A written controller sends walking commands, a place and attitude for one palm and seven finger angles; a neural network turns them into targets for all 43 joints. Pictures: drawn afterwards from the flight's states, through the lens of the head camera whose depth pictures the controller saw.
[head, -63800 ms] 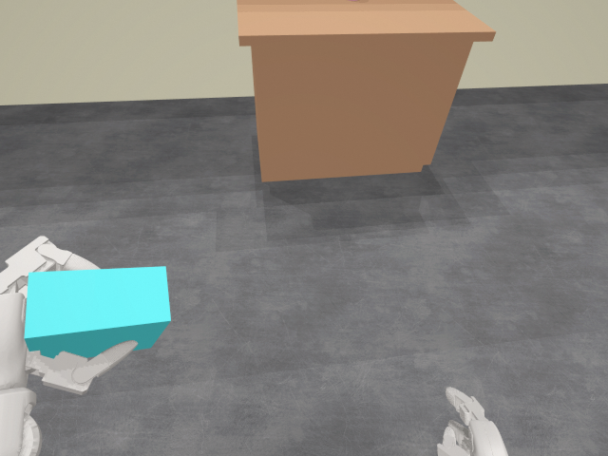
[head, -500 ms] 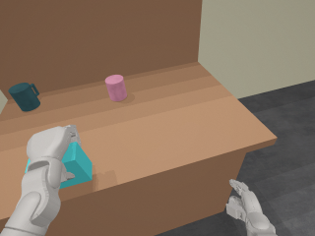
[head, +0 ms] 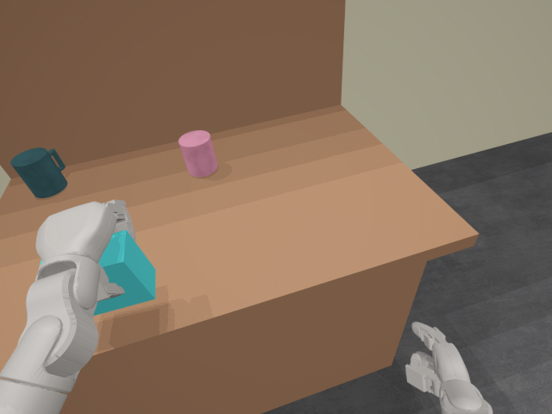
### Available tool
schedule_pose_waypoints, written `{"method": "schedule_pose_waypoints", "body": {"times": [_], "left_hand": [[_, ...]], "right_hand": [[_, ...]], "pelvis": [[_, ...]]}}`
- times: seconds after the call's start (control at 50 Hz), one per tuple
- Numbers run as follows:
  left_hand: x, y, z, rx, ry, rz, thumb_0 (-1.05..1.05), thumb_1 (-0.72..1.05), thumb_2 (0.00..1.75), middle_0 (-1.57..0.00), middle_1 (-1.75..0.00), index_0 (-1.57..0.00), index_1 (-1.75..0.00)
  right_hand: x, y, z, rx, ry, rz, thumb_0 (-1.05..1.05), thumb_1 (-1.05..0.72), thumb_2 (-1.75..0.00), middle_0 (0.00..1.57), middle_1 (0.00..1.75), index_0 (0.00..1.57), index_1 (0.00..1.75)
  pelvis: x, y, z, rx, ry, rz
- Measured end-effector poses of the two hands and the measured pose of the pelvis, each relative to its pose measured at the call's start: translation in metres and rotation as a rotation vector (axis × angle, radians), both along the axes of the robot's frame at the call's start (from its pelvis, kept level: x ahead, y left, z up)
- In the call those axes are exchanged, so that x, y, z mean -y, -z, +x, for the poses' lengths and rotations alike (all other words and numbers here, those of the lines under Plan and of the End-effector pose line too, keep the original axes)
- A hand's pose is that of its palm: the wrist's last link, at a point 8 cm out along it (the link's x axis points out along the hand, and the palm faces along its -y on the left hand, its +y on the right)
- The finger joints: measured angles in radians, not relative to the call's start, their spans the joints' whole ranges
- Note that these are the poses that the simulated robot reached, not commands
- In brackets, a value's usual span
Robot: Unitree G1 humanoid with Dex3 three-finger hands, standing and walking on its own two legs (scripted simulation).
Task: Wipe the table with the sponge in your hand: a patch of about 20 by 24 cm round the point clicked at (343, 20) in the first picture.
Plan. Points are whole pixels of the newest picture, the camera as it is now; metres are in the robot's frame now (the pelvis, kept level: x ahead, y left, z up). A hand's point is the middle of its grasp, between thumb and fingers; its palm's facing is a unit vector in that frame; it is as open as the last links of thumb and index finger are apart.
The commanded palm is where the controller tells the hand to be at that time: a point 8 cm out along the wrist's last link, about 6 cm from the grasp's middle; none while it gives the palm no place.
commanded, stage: lift the sponge slowly off the table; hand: left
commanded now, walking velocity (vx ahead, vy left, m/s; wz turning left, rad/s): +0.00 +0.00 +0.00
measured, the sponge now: (108, 281) +0.25 +0.30 +0.08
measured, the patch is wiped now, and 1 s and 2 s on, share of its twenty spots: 0.95 0.95 0.95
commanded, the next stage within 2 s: bring the sponge back beside the body in 0.76 s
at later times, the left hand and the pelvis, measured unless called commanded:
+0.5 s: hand (95, 232) +0.26 +0.29 +0.18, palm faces +0.18 -0.09 -0.98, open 9.7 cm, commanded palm +0.23 +0.28 +0.25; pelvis +0.00 +0.00 +0.00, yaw +0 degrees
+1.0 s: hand (91, 235) +0.26 +0.29 +0.18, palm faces +0.16 -0.11 -0.98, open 9.8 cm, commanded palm +0.21 +0.29 +0.26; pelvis -0.01 +0.00 +0.00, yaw +0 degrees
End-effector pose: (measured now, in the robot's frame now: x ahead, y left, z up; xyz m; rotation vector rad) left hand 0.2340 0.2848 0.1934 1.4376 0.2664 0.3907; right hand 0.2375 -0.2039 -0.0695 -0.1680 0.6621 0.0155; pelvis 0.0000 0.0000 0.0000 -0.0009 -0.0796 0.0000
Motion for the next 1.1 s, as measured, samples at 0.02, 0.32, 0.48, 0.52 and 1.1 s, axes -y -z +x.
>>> {"method": "schedule_pose_waypoints", "body": {"times": [0.02,0.32,0.48,0.52,1.1], "left_hand": [[0.000,-0.001,0.001,0.000,-0.001,0.000,0.00,-0.53,1.04,-0.79,-1.41,-0.82,-1.40],[0.010,-0.023,0.007,0.040,0.046,0.003,0.00,-0.53,1.04,-0.79,-1.41,-0.82,-1.40],[0.004,-0.035,0.002,0.082,0.022,-0.004,0.00,-0.53,1.04,-0.79,-1.41,-0.82,-1.40],[0.001,-0.037,0.002,0.087,0.004,-0.009,0.00,-0.53,1.04,-0.79,-1.41,-0.82,-1.40],[-0.002,-0.032,-0.013,0.057,0.020,-0.025,0.00,-0.53,1.04,-0.79,-1.41,-0.82,-1.40]], "right_hand": [[-0.001,0.000,0.000,0.002,-0.001,0.002,0.01,-0.91,-0.90,0.20,0.30,0.20,0.30],[-0.008,-0.006,0.009,0.036,-0.018,0.018,0.01,-0.91,-0.90,0.20,0.30,0.20,0.30],[-0.014,-0.009,0.013,0.039,-0.034,0.025,0.01,-0.91,-0.90,0.20,0.30,0.20,0.30],[-0.015,-0.010,0.013,0.040,-0.037,0.025,0.01,-0.91,-0.90,0.20,0.30,0.20,0.30],[-0.014,-0.008,0.003,0.036,-0.029,0.011,0.01,-0.91,-0.90,0.20,0.30,0.20,0.30]], "pelvis": [[0.000,0.000,0.000,0.000,0.001,0.000],[-0.002,0.000,0.000,-0.007,0.002,0.001],[-0.001,0.000,-0.001,-0.007,0.004,0.003],[-0.001,0.000,-0.002,-0.007,0.003,0.003],[-0.005,0.002,-0.008,-0.008,0.008,0.001]]}}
